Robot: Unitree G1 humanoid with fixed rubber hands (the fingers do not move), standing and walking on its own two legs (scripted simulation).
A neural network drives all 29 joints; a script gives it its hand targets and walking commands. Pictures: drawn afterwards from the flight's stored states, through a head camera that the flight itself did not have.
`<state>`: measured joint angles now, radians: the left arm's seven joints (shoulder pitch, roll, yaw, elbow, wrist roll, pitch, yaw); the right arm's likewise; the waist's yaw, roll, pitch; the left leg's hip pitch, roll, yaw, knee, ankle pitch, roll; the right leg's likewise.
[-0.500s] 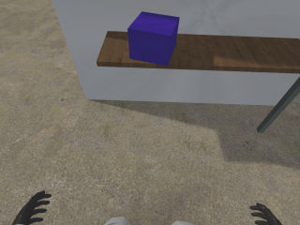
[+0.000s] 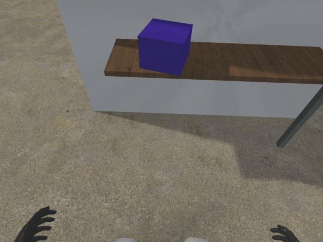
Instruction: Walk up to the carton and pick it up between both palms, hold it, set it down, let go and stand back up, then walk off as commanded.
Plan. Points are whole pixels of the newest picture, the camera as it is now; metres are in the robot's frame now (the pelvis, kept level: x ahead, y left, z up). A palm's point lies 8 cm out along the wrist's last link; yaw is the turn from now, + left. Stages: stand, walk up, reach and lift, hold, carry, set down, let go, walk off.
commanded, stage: walk up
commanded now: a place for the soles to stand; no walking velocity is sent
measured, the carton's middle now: (165, 46) +0.98 -0.01 -0.01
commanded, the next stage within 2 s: none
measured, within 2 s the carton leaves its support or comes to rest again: neither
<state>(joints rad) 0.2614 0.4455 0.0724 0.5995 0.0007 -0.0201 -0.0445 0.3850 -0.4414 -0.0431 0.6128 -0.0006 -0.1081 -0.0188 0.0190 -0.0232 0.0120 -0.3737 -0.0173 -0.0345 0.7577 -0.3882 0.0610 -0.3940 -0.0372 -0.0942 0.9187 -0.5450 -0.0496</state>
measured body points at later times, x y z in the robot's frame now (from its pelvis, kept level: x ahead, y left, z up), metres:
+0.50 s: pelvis +0.10 -0.08 +0.02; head +0.11 -0.12 +0.47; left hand +0.13 +0.26 -0.03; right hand +0.22 -0.40 -0.08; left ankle +0.19 +0.07 -0.65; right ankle +0.06 -0.13 -0.71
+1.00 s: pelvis +0.25 -0.03 +0.03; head +0.25 -0.01 +0.47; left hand +0.36 +0.30 -0.06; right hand +0.37 -0.35 -0.03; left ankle +0.28 +0.04 -0.71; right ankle +0.28 -0.17 -0.64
